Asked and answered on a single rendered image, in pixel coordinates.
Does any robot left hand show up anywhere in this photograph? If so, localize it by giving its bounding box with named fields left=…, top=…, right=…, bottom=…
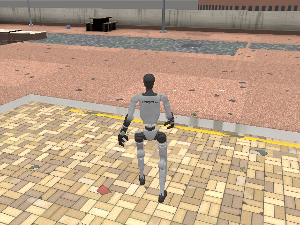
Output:
left=118, top=134, right=128, bottom=146

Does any left robot shin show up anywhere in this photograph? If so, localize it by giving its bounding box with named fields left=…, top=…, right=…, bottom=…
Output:
left=137, top=150, right=144, bottom=179

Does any robot right hand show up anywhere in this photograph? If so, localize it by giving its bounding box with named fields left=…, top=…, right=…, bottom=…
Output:
left=164, top=121, right=174, bottom=129

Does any robot left forearm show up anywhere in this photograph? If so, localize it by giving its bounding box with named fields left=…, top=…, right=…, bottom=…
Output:
left=120, top=114, right=131, bottom=135

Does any robot right forearm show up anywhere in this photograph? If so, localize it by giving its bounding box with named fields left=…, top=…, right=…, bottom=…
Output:
left=168, top=112, right=174, bottom=124

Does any robot left foot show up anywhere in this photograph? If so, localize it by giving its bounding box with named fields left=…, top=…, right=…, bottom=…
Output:
left=139, top=174, right=145, bottom=185

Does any robot left upper arm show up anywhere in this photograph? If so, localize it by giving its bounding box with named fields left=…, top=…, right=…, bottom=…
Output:
left=127, top=95, right=140, bottom=121

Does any robot right upper arm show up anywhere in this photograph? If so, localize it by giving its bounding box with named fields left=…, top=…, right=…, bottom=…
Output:
left=159, top=94, right=172, bottom=119

